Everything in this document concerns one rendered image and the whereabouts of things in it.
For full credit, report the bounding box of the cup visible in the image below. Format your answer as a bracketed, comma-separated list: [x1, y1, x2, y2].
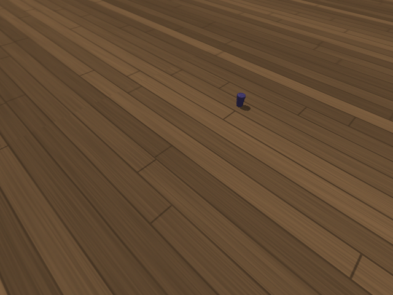
[236, 93, 246, 107]

